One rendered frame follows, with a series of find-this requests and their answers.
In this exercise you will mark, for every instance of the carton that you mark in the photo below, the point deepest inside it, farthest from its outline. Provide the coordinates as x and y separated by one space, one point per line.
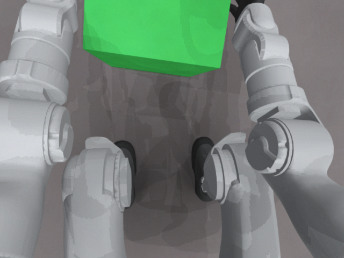
176 37

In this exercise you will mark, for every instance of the robot left thigh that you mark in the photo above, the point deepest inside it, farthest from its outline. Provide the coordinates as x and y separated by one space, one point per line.
93 214

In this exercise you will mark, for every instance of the robot left shin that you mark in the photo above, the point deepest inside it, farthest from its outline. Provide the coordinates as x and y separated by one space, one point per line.
67 182

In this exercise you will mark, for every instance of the robot right hand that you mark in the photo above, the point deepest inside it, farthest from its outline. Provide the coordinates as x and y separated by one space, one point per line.
236 11

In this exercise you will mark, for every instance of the robot right forearm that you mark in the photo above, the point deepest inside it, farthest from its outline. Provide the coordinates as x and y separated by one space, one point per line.
267 69

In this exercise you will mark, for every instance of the robot right upper arm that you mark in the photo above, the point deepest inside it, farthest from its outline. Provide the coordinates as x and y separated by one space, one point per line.
293 156

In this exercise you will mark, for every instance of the robot left upper arm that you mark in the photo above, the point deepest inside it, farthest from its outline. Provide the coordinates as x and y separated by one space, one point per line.
34 136

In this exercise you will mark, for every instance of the robot left forearm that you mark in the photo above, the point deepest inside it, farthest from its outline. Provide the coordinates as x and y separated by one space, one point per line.
40 52

